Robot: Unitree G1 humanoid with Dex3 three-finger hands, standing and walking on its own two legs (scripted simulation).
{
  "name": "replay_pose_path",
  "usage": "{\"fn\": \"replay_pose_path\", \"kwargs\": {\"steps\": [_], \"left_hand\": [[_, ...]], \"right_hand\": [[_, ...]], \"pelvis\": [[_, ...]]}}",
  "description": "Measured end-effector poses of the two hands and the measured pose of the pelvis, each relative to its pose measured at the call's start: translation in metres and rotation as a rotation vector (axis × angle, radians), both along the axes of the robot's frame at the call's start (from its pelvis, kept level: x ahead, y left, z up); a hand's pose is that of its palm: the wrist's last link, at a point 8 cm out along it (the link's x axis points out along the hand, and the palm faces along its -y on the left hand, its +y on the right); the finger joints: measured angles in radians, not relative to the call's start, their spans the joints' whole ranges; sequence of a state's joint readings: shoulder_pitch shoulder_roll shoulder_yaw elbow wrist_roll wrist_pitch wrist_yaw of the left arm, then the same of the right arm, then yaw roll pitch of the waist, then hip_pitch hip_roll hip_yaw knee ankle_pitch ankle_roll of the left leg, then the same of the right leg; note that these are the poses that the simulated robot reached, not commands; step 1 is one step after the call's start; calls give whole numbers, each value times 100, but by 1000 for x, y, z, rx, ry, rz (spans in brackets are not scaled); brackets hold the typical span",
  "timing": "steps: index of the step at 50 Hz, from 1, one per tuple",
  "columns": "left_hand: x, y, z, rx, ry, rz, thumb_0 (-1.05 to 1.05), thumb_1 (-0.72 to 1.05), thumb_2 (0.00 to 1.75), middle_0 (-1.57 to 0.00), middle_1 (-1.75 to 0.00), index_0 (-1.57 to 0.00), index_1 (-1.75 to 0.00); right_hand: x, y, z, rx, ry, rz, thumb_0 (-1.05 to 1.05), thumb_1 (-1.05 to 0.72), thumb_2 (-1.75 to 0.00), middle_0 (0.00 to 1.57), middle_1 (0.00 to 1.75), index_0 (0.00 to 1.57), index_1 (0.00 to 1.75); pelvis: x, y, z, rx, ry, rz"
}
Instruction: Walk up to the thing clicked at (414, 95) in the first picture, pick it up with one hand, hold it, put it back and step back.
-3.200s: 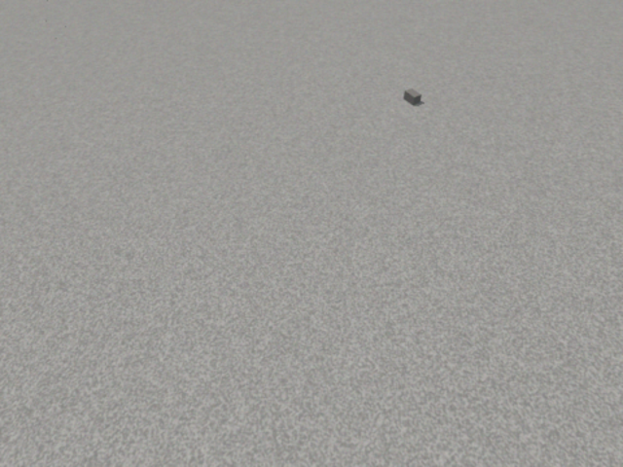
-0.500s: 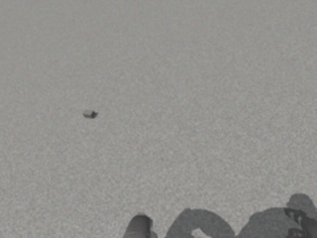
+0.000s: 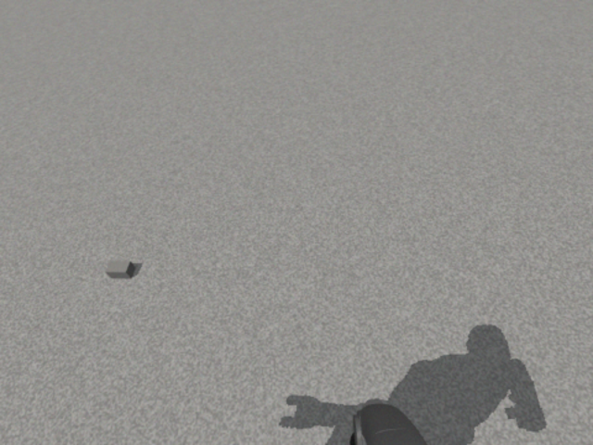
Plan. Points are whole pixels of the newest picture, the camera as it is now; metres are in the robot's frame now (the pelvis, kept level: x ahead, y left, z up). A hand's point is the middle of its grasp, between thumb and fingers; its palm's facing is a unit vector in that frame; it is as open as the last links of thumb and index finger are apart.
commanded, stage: walk up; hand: left
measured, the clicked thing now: (120, 269) +0.89 +0.74 -0.74
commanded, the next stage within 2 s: none
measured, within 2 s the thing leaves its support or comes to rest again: neither
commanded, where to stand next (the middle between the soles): +0.45 +0.54 m, yaw -10 degrees
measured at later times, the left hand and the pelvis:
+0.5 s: hand out of the picture +0.16 +0.45 -0.13, palm faces -0.05 -0.82 -0.57, open 7.4 cm; pelvis +0.11 +0.14 -0.02, yaw -2 degrees
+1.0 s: hand out of the picture +0.33 +0.55 -0.13, palm faces -0.12 -0.81 -0.57, open 7.4 cm; pelvis +0.22 +0.26 -0.02, yaw -7 degrees
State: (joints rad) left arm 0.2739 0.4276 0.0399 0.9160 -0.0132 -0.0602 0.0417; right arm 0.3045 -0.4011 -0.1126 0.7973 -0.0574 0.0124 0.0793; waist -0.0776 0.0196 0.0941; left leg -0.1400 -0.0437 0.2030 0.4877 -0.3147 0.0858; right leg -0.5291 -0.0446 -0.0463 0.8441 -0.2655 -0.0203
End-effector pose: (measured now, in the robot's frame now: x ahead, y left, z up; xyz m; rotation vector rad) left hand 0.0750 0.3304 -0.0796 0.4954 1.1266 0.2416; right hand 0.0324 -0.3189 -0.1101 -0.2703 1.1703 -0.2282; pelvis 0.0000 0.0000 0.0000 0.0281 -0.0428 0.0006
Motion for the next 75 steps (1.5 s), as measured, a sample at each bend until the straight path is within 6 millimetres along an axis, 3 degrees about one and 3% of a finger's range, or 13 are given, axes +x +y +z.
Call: {"fn": "replay_pose_path", "kwargs": {"steps": [7,15,21,27,31,37,42,46,50,58,65,70,75], "left_hand": [[74,12,6,50,-107,-53,0,90,90,-21,-30,-21,-30],[78,49,22,74,-117,6,0,90,90,-21,-30,-21,-30],[73,104,17,84,-36,12,0,89,90,-22,-30,-21,-30],[88,188,-14,100,27,12,0,89,90,-22,-30,-21,-30],[116,227,-35,106,72,22,1,90,90,-21,-30,-21,-30],[172,229,-24,24,56,-43,1,90,90,-21,-30,-21,-30],[216,231,-13,12,28,-100,0,90,90,-21,-30,-21,-30],[242,239,-10,45,-11,-123,0,90,90,-21,-30,-21,-30],[251,258,-2,86,-51,-100,0,90,90,-21,-30,-21,-30],[252,316,19,126,-69,-65,0,89,90,-21,-30,-21,-30],[263,400,2,146,-28,-64,0,89,90,-22,-30,-21,-30],[286,462,-29,151,23,-38,0,89,90,-21,-30,-21,-30],[321,466,-29,74,36,-67,1,90,90,-21,-30,-21,-30]], "right_hand": [[22,25,-43,53,60,-32,1,-90,-89,20,30,20,30],[94,59,-32,74,10,40,1,-90,-89,20,30,20,30],[131,79,-18,11,-21,38,1,-90,-89,20,30,20,30],[160,123,-10,-75,-17,44,1,-90,-89,20,30,20,30],[156,162,-5,-97,-35,-3,0,-90,-89,20,30,20,30],[136,209,7,-60,34,-86,0,-90,-89,20,30,20,30],[132,235,-6,-23,93,-110,0,-90,-89,20,30,20,30],[147,250,-32,17,100,-124,1,-90,-89,20,30,20,30],[180,273,-47,51,88,-95,1,-90,-89,20,30,20,30],[244,304,-39,43,5,-38,1,-90,-89,20,30,20,30],[272,343,-30,-39,8,-28,0,-90,-89,20,30,20,30],[271,390,-24,-92,-2,-59,0,-90,-89,20,30,20,30],[251,436,-10,-61,60,-125,0,-90,-89,20,30,20,30]], "pelvis": [[42,19,-20,-35,-15,-30],[73,53,-8,-36,-26,-33],[97,97,-10,-51,-13,-44],[121,157,-30,-73,8,-45],[137,189,-35,-42,-2,-76],[166,219,-11,-41,5,-92],[187,240,-8,-26,2,-112],[206,251,-20,-21,-2,-138],[217,264,-24,-52,-18,-132],[239,313,-17,-46,-19,-123],[260,376,-32,-62,3,-113],[278,424,-46,-32,-13,-137],[300,447,-25,-47,3,-138]]}}
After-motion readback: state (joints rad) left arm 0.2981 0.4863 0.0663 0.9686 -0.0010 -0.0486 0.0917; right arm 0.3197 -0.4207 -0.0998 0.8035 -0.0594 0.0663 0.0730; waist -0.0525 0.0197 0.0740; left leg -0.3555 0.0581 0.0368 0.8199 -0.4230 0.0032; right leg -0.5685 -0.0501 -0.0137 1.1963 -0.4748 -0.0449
